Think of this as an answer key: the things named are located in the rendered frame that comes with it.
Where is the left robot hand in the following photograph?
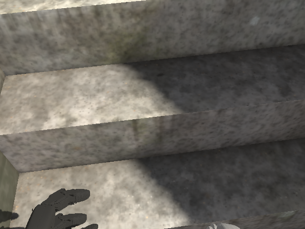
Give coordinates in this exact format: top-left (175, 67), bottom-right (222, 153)
top-left (25, 188), bottom-right (98, 229)

